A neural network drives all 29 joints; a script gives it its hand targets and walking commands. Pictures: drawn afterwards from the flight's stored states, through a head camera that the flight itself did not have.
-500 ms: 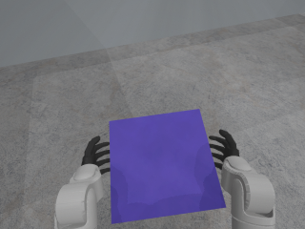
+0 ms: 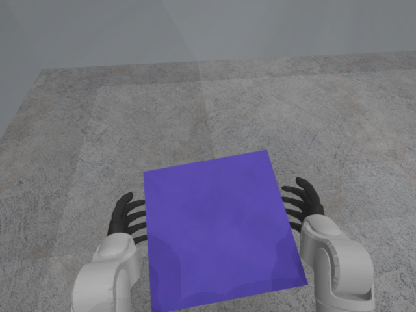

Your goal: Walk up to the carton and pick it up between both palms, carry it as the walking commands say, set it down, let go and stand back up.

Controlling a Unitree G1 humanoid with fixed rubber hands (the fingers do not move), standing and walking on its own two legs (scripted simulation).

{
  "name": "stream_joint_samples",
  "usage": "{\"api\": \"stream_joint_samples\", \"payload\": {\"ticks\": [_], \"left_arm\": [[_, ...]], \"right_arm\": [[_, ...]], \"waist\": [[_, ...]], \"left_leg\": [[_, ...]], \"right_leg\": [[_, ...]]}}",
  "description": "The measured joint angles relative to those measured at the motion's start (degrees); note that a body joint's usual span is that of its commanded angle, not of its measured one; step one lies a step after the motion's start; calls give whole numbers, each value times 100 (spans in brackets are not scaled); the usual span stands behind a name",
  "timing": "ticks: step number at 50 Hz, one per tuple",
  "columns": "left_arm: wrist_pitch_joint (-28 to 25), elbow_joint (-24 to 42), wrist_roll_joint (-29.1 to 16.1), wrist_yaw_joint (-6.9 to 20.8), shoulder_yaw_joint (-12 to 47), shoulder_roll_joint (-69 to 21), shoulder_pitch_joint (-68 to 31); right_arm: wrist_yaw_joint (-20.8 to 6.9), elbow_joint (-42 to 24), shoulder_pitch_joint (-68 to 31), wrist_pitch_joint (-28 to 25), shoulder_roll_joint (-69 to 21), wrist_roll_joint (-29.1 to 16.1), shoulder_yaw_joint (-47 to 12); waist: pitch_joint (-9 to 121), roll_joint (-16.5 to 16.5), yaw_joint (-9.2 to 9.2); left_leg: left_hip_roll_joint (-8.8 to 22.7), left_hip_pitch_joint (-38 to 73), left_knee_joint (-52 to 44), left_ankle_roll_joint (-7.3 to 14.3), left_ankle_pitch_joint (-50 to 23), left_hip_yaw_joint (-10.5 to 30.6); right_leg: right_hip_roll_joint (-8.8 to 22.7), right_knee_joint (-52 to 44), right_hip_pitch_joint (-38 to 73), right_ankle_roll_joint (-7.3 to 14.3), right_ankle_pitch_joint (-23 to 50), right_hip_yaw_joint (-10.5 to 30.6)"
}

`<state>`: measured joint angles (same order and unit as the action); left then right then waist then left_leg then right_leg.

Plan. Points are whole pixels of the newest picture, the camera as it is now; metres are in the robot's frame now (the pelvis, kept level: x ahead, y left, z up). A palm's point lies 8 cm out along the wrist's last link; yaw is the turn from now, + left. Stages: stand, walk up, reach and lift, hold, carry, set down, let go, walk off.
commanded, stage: carry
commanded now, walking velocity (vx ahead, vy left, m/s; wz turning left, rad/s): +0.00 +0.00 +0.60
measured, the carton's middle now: (217, 230) +0.28 -0.01 +0.00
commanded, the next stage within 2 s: none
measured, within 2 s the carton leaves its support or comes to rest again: neither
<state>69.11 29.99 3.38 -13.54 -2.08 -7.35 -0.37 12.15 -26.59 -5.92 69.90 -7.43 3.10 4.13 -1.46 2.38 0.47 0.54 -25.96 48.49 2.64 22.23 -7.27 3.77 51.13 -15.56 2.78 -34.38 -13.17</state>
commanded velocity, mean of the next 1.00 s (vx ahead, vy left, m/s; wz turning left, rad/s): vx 0.00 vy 0.00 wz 0.60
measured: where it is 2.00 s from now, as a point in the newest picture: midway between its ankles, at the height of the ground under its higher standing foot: outside the picture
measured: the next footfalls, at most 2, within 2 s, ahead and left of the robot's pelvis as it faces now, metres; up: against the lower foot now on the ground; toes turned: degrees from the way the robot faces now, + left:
right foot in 0.20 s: +0.08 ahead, -0.11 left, +0.00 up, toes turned +14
left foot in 1.30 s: -0.05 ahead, +0.10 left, +0.00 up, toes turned +51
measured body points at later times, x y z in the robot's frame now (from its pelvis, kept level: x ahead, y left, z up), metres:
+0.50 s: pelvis +0.04 -0.01 +0.01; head +0.05 +0.01 +0.46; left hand +0.24 +0.21 +0.08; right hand +0.34 -0.09 +0.10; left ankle +0.04 +0.08 -0.69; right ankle +0.03 -0.13 -0.66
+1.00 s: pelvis -0.01 -0.02 +0.02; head +0.00 -0.01 +0.47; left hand +0.12 +0.26 +0.10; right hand +0.31 +0.01 +0.10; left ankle +0.01 +0.08 -0.69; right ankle +0.05 -0.13 -0.67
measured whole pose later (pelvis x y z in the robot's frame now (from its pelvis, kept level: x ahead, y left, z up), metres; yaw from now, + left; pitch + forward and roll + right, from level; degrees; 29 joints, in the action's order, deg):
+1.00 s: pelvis -0.01 -0.02 +0.02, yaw +34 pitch +1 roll -1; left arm 72.0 25.8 3.3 -16.0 -2.4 -7.3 -4.9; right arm 12.0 -23.3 -8.5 71.1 -7.7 4.4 5.5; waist 1.4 0.0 0.2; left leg -3.0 -26.6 39.0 5.0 14.1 -3.4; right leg 3.6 51.5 -23.7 -5.1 -33.8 -4.7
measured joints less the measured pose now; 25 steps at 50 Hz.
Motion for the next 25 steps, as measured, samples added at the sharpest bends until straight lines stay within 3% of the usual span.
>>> {"api": "stream_joint_samples", "payload": {"ticks": [1,4,6,8,10,11,13,15,19,21,23,25], "left_arm": [[16,55,-30,-89,-50,-1,-2],[33,-29,-144,-348,-99,3,-79],[45,-116,-223,-395,-92,5,-116],[45,-137,-260,-382,-93,5,-155],[16,-142,-263,-331,-91,2,-222],[-25,-185,-249,-297,-69,-1,-281],[-68,-303,-175,-186,-12,-3,-397],[-82,-378,-88,-48,36,-4,-423],[23,-258,31,-13,153,-1,-316],[65,-144,70,-49,134,5,-264],[85,-121,90,-95,81,5,-234],[116,-172,52,-163,36,5,-234]], "right_arm": [[-14,75,-55,-52,-4,18,-67],[-24,281,-165,-124,-14,94,-129],[-8,264,-136,-82,-15,98,-87],[25,160,-116,-24,-12,109,-86],[53,21,-93,-7,-6,131,-91],[62,-40,-95,-10,-2,136,-54],[78,-118,-84,-5,-2,114,60],[91,-169,-78,54,-2,77,157],[20,-182,-59,135,0,27,242],[-17,-111,-92,90,-7,35,178],[-16,-1,-128,47,-10,65,78],[-2,97,-136,44,-11,101,15]], "waist": [[-27,87,-31],[-84,-33,-66],[-101,-163,-78],[-115,-284,-67],[-113,-399,-74],[-137,-502,-59],[-144,-549,0],[-100,-493,71],[61,-268,147],[86,-49,141],[139,-29,115],[178,-103,57]], "left_leg": [[-47,12,43,16,76,-28],[-47,37,63,12,201,111],[-76,113,-113,-12,145,239],[-111,145,-241,-42,73,368],[-129,114,-169,-79,101,500],[-92,59,-14,-82,127,583],[-57,-117,452,-162,645,573],[-11,-235,694,-199,885,443],[42,-16,-64,-190,424,201],[-78,120,-405,-26,-165,109],[-110,51,-327,81,-129,155],[-116,36,-386,102,-135,249]], "right_leg": [[59,510,-212,-179,344,127],[-274,1954,-912,-639,7,785],[-325,1698,-1084,-724,-53,1004],[-246,601,-1023,-797,157,1096],[-167,-536,-802,-730,964,1048],[-193,-558,-753,-538,1114,919],[-139,-451,-686,-259,975,670],[-31,-483,-590,-191,903,460],[186,-543,-480,-253,824,176],[370,-309,-535,-337,751,179],[258,287,-786,-614,453,438],[50,666,-956,-750,-6,679]]}}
